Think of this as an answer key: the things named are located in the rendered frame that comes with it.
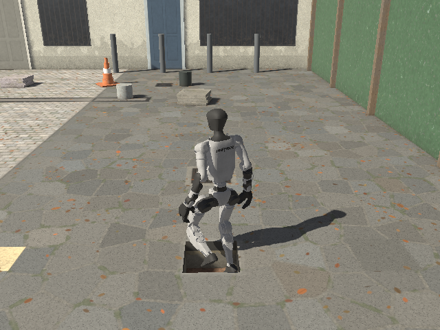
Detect robot right forearm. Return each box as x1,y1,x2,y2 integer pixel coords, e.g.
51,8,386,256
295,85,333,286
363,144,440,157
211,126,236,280
243,167,252,192

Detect robot right upper arm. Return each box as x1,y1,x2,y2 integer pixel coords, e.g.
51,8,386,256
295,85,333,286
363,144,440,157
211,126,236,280
229,135,252,171

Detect left robot hand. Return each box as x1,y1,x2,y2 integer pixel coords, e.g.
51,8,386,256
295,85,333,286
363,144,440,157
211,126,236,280
179,203,195,223

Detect humanoid robot head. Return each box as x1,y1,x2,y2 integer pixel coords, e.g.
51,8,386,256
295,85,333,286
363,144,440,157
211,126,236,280
206,109,230,142

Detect robot left forearm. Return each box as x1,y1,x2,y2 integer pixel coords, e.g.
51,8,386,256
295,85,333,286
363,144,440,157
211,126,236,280
184,173,203,208

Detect humanoid robot torso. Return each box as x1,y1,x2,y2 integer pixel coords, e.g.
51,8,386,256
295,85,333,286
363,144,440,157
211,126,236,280
206,133,235,207

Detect right robot hand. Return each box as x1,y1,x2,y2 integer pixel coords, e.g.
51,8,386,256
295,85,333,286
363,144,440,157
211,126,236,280
238,190,253,209

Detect robot left upper arm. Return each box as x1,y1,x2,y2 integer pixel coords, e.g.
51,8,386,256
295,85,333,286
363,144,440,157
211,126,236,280
195,141,209,182

